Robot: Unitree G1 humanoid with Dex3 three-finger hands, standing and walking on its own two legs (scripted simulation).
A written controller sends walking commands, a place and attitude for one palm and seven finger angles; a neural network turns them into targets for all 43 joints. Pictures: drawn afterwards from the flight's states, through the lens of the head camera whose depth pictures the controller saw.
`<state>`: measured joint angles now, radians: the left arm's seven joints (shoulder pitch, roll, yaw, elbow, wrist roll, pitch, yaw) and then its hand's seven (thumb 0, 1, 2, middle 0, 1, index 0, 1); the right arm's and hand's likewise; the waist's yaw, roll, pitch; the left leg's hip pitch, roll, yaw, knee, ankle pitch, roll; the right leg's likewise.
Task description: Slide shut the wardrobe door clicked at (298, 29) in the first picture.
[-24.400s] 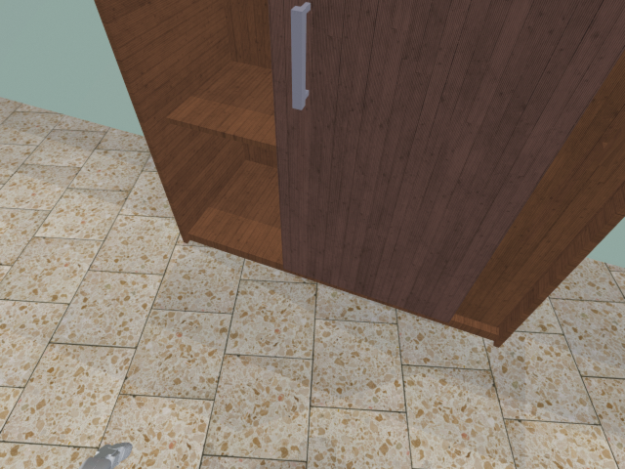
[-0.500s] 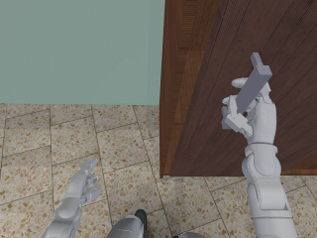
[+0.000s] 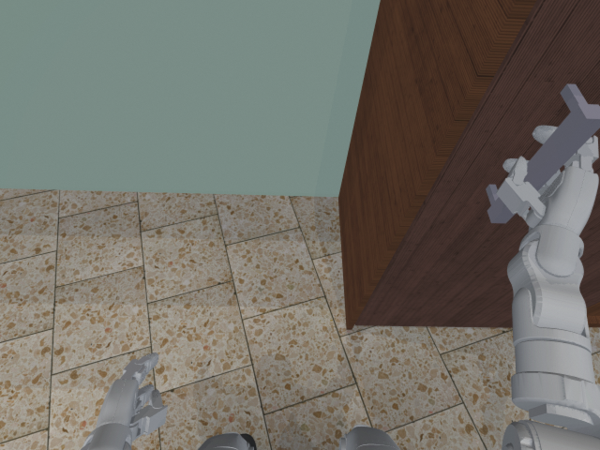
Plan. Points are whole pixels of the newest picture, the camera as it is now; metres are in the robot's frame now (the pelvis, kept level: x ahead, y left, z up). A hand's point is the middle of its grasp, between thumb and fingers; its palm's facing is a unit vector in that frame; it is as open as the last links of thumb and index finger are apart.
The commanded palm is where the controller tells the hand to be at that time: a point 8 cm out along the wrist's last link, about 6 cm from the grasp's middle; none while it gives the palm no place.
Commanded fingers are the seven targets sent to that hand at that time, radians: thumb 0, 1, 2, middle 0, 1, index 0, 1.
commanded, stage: step sideways, sliding the door along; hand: right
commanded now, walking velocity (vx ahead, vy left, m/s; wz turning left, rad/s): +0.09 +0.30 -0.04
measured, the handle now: (530, 161) +0.45 -0.28 +0.12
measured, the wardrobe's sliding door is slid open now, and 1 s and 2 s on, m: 0.00 0.00 0.00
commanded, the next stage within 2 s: stop walking and hold the door there in 0.14 s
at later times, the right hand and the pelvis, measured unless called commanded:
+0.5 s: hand (515, 187) +0.41 -0.25 +0.11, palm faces +0.55 +0.78 -0.30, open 6.5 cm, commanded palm +0.36 -0.28 +0.11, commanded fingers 0.00 -0.90 -0.90 0.45 1.40 0.45 1.40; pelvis +0.04 +0.08 -0.01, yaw +1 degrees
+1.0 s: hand (514, 189) +0.40 -0.25 +0.12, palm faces +0.50 +0.82 -0.28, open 6.5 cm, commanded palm +0.36 -0.26 +0.11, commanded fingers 0.00 -0.90 -0.90 0.45 1.40 0.45 1.40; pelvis +0.02 +0.06 +0.00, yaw +6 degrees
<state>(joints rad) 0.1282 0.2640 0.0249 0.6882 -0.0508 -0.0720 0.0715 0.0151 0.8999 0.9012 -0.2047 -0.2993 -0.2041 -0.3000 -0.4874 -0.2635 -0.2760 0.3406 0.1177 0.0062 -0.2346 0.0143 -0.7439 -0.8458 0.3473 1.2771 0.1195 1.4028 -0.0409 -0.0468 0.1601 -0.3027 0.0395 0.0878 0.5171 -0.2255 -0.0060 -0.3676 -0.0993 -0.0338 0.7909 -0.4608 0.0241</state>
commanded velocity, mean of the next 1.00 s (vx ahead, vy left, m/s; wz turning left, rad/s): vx -0.04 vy -0.01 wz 0.01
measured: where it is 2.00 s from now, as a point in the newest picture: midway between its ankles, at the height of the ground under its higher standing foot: outside the picture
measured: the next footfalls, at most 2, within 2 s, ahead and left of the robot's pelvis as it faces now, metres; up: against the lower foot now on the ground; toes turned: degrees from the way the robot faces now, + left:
right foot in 0.04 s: +0.02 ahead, -0.12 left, +0.00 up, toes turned -8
left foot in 0.38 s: +0.13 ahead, +0.22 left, +0.00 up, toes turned +6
